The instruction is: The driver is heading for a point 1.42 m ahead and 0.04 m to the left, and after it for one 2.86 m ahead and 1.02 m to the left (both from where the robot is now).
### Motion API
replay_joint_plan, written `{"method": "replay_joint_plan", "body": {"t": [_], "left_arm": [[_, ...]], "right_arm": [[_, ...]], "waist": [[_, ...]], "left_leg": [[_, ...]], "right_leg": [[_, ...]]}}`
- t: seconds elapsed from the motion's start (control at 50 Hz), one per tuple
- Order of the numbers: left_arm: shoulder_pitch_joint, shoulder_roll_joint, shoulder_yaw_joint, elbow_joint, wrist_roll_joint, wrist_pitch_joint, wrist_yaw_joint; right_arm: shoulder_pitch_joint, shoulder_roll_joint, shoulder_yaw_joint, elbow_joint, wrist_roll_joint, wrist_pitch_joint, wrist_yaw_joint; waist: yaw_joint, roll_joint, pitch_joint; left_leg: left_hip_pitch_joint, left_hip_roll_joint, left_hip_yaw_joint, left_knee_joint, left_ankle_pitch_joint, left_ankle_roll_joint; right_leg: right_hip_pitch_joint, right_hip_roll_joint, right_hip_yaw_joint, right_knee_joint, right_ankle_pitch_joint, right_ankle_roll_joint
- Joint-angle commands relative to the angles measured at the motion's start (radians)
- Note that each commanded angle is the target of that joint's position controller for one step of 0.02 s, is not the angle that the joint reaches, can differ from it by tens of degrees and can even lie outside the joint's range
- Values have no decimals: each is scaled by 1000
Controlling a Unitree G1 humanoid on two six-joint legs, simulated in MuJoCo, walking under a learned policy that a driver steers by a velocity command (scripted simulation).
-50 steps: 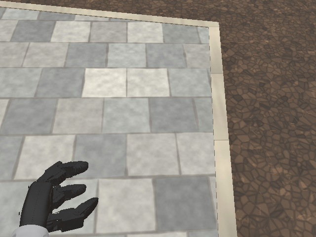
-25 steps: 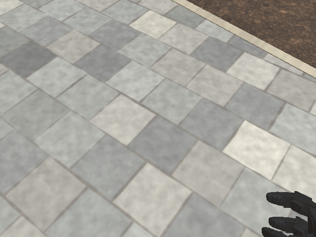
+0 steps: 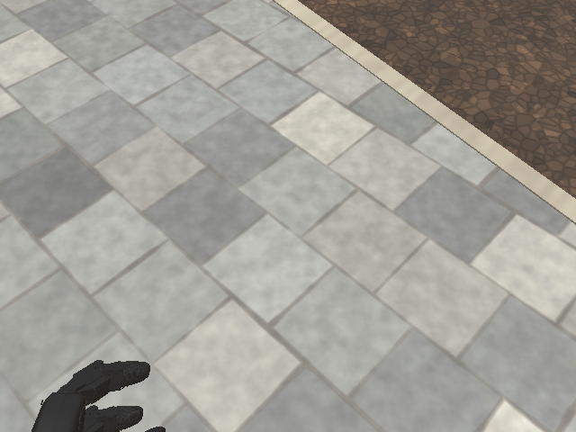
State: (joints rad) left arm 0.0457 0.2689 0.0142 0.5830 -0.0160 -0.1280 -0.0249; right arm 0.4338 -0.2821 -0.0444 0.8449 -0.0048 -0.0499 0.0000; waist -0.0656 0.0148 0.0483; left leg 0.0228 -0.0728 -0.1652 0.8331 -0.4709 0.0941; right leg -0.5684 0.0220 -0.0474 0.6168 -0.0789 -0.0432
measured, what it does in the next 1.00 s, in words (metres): walks ahead: left foot, then right foot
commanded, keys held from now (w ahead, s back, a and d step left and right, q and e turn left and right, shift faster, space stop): w+shift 1.00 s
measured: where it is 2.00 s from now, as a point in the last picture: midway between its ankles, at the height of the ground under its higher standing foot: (245, 79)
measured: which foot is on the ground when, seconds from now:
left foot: up 0.00-0.42, down 0.44-0.94, up 0.96-1.00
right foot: down 0.00-0.46, up 0.48-0.90, down 0.92-1.00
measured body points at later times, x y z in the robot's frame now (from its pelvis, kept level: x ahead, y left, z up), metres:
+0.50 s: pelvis +0.47 +0.03 +0.00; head +0.51 +0.04 +0.45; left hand +0.44 +0.29 -0.14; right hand +0.71 -0.21 -0.06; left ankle +0.61 +0.12 -0.70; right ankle +0.20 -0.12 -0.61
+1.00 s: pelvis +0.96 +0.00 +0.00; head +0.99 +0.00 +0.45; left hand +1.16 +0.24 -0.08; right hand +0.94 -0.27 -0.13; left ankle +0.69 +0.13 -0.59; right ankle +1.09 -0.09 -0.70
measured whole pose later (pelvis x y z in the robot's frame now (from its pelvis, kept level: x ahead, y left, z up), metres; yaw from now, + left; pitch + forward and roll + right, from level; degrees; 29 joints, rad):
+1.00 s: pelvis +0.96 +0.00 +0.00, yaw +0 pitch +1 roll -1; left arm 0.08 0.27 0.02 0.68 -0.02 -0.10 -0.04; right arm 0.41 -0.26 -0.01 0.92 0.02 -0.07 0.01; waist -0.02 0.02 0.04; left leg -0.06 -0.02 -0.09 1.12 -0.39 0.07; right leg -0.55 0.05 -0.07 0.65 -0.13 -0.08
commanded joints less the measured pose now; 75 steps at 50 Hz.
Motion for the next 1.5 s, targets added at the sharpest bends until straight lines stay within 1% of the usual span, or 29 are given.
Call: {"method": "replay_joint_plan", "body": {"t": [0.02,0.06,0.16,0.34,0.4,0.44,0.46,0.48,0.5,0.54,0.58,0.62,0.8,0.88,0.92,0.94,0.96,0.98,1.02,1.06,1.1,1.18,1.32,1.38,1.4,1.42,1.44,1.46,1.5], "left_arm": [[475,145,72,68,9,6,3],[397,129,65,92,29,16,2],[292,64,37,125,1,0,-16],[468,151,50,218,-20,10,19],[475,202,56,245,15,45,27],[395,210,51,229,37,74,43],[542,24,7,190,33,52,30],[569,27,-9,211,-8,14,20],[403,120,20,171,-53,-2,21],[217,100,10,117,-31,-22,20],[262,74,14,127,-15,4,10],[269,48,6,132,-9,34,8],[-142,50,-8,7,-6,4,-26],[-97,121,27,-15,-13,6,-37],[255,192,65,58,-29,31,-13],[471,271,79,117,-15,48,6],[489,293,89,136,-6,31,-13],[475,173,68,148,3,32,-9],[362,136,59,161,28,18,-10],[270,73,40,166,55,3,-18],[246,37,29,180,27,3,-22],[293,109,45,208,12,-5,-1],[446,171,54,277,8,25,28],[367,213,66,243,45,65,44],[309,213,67,216,40,75,54],[439,57,31,173,83,67,50],[595,5,-9,167,42,44,25],[487,138,21,164,20,30,23],[279,159,31,93,19,31,44]], "right_arm": [[-7,-93,4,-109,71,-45,11],[-252,-86,12,-179,41,-68,13],[-210,-19,23,-172,28,-34,18],[-575,-40,30,-296,25,-76,58],[-465,-121,-11,-296,34,-65,55],[-38,-193,-52,-188,42,-38,27],[77,-298,-73,-157,3,-41,24],[128,-244,-65,-133,15,-50,34],[70,-162,-45,-119,15,-51,28],[-61,-122,-33,-116,-5,-60,31],[-138,-41,-9,-111,-26,-69,40],[-155,-28,-5,-93,6,-75,41],[53,-129,-14,-7,32,-81,0],[84,-182,-24,29,2,-28,-8],[17,-200,-25,31,-33,2,-13],[31,-124,-2,-7,-51,-3,-22],[228,58,46,5,8,-40,7],[123,-86,19,5,50,-69,12],[-166,-97,18,-92,66,-93,9],[-167,-63,15,-94,38,-81,13],[-138,-32,19,-82,34,-52,14],[-319,-31,33,-149,5,-46,8],[-518,-45,28,-215,18,-80,66],[-199,-148,-29,-133,22,-67,70],[-44,-183,-47,-94,16,-54,60],[-20,-292,-61,-97,-7,-47,50],[-64,-300,-60,-152,-28,-57,62],[-118,-257,-72,-193,-20,-40,56],[-216,-188,-50,-206,17,-23,44]], "waist": [[230,-294,-388],[197,18,-109],[37,-49,32],[130,-41,114],[30,-159,-30],[-199,-176,-244],[-81,150,-440],[-89,294,-608],[-102,238,-388],[-36,-1,-145],[70,36,-89],[110,45,-23],[-5,-20,120],[69,70,16],[277,138,-185],[308,-3,-365],[167,-450,-568],[223,-287,-496],[189,-8,-173],[86,-9,-90],[37,-36,-39],[60,-23,86],[127,-47,83],[-43,-141,-138],[-135,-127,-195],[1,234,-308],[53,310,-580],[-13,94,-615],[34,-72,-311]], "left_leg": [[-807,40,-26,674,59,-2],[-807,103,37,571,113,11],[-754,220,57,350,184,-28],[-588,120,180,-304,689,-46],[-465,30,233,-280,474,7],[47,86,173,-226,404,62],[493,357,-339,-245,38,213],[582,425,-735,-484,-280,256],[463,384,-625,-545,-246,194],[98,317,-352,-564,64,158],[-121,265,-231,-615,139,161],[-239,253,-160,-675,155,170],[-190,223,104,-822,427,107],[150,288,118,-587,1090,61],[87,277,159,-141,1391,19],[-218,218,147,234,1023,13],[-596,-21,53,646,73,-48],[-711,45,-22,673,73,-1],[-750,123,24,594,119,18],[-661,189,22,484,177,11],[-651,223,39,409,171,-11],[-765,258,84,143,402,-73],[-542,87,211,-348,783,-44],[-267,-26,242,-287,663,3],[-83,15,185,-314,692,22],[256,222,-92,-174,1113,122],[538,460,-630,-311,987,360],[454,375,-594,-384,809,295],[83,277,-391,-437,762,221]], "right_leg": [[1070,-379,878,-320,-722,-224],[722,-291,593,-350,-379,-182],[404,-221,365,-469,-177,-205],[516,-201,90,-590,190,-131],[726,-246,72,-326,827,-91],[495,-218,37,196,883,-41],[47,-42,76,661,134,5],[-89,33,219,814,-377,-14],[-208,-29,201,855,-351,-39],[-194,-103,166,744,-255,-47],[-84,-160,173,668,-190,-37],[-84,-192,160,594,-199,-13],[12,-100,35,-71,383,23],[44,6,-23,-108,145,-29],[414,13,-30,-54,58,-79],[812,-186,240,59,-80,-99],[1141,-400,865,-197,-569,-320],[1102,-359,961,-343,-715,-258],[750,-296,638,-361,-386,-208],[508,-229,469,-388,-227,-212],[405,-210,391,-445,-207,-220],[315,-193,252,-535,-79,-210],[539,-179,7,-505,343,-90],[680,-175,-50,-89,820,0],[555,-140,-65,194,759,52],[212,-2,-48,624,-158,109],[-76,116,136,987,-571,139],[-56,57,215,991,-481,100],[-78,-11,186,818,-398,77]]}}
Velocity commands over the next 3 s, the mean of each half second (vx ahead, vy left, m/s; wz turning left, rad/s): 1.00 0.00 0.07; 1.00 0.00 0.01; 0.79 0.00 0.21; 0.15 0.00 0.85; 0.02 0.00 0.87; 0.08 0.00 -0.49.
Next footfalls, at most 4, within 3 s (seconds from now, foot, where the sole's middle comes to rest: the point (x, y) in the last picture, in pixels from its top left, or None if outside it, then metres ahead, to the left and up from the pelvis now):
0.44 left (226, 345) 0.64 0.12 -0.74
0.92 right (300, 188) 1.13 -0.09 -0.74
1.40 left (223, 87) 1.59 0.14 -0.74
1.94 right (257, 56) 1.76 0.01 -0.74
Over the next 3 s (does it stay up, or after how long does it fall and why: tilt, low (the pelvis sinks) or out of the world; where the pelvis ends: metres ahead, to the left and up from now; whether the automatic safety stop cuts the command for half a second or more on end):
stays up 1.63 0.10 0.03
